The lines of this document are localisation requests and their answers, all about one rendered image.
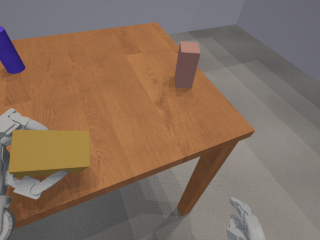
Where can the left robot hand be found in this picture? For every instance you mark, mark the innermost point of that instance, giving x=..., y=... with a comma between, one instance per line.
x=27, y=186

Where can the sponge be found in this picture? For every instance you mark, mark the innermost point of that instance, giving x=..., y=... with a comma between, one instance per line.
x=45, y=152

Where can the right robot hand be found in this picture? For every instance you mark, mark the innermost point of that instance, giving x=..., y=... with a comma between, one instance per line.
x=247, y=229

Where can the table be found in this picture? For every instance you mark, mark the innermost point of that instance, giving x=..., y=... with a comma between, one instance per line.
x=119, y=84

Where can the robot left forearm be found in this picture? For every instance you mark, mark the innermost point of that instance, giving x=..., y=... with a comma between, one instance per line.
x=7, y=218

